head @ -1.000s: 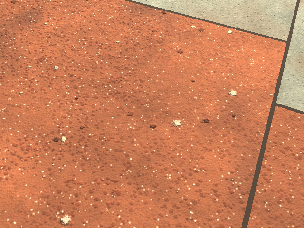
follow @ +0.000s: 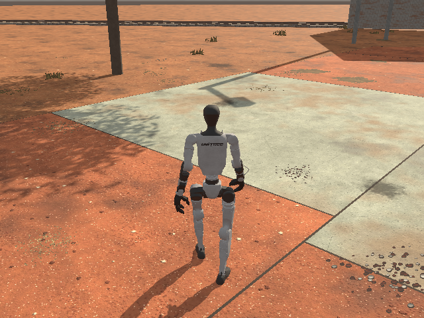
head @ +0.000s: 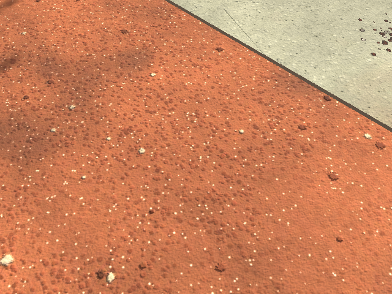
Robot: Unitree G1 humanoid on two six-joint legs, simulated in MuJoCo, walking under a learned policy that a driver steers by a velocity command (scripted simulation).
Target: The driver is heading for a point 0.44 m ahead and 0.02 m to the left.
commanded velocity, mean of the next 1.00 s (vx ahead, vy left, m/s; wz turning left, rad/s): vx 0.30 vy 0.00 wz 0.21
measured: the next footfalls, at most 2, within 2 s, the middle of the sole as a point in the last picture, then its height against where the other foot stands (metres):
left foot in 0.06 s outside the picture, level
right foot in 0.60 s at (219, 281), level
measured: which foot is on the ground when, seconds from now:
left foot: up 0.00-0.04, down 0.06-0.60, up 0.62-0.96, down 0.98-1.00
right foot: down 0.00-0.06, up 0.08-0.58, down 0.60-1.00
